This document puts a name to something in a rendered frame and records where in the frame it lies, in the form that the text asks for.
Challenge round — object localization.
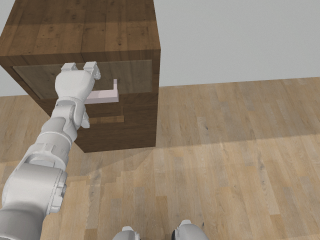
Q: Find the handle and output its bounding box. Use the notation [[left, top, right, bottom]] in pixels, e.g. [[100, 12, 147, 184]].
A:
[[80, 115, 125, 129], [84, 79, 119, 104]]

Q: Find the left robot forearm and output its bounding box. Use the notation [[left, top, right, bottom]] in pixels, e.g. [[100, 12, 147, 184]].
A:
[[1, 96, 85, 207]]

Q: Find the drawer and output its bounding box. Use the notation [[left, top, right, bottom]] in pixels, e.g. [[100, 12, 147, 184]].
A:
[[13, 59, 152, 99]]

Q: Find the left robot upper arm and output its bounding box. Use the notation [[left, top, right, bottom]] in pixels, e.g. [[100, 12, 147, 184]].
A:
[[0, 163, 68, 240]]

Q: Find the robot right thigh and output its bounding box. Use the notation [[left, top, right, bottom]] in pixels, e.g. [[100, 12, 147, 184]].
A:
[[175, 224, 209, 240]]

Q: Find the left robot hand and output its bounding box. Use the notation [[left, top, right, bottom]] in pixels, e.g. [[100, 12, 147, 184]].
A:
[[55, 61, 101, 128]]

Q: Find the robot right shin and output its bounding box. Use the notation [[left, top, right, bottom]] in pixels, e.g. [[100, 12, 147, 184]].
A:
[[179, 219, 192, 227]]

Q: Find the cabinet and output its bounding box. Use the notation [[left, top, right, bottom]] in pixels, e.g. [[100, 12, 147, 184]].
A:
[[0, 0, 161, 153]]

